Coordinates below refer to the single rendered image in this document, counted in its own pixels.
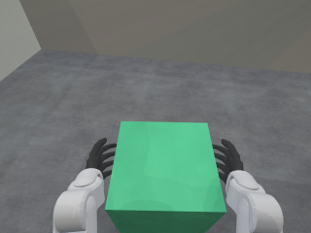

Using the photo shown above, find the robot right forearm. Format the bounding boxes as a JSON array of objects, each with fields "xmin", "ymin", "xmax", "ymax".
[{"xmin": 225, "ymin": 170, "xmax": 284, "ymax": 233}]

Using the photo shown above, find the carton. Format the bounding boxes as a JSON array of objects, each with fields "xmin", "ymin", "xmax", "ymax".
[{"xmin": 105, "ymin": 121, "xmax": 226, "ymax": 233}]

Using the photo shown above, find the robot left forearm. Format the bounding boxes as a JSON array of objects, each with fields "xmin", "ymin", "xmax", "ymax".
[{"xmin": 52, "ymin": 168, "xmax": 105, "ymax": 233}]

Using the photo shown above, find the right robot hand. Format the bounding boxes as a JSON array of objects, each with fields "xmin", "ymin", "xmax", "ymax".
[{"xmin": 212, "ymin": 139, "xmax": 244, "ymax": 185}]

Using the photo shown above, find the left robot hand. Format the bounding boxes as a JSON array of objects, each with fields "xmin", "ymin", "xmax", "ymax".
[{"xmin": 86, "ymin": 138, "xmax": 117, "ymax": 180}]

